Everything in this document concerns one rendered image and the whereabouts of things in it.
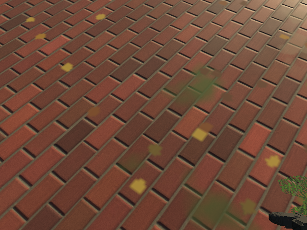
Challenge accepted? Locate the right robot hand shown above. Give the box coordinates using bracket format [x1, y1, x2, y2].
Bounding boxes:
[269, 212, 307, 230]

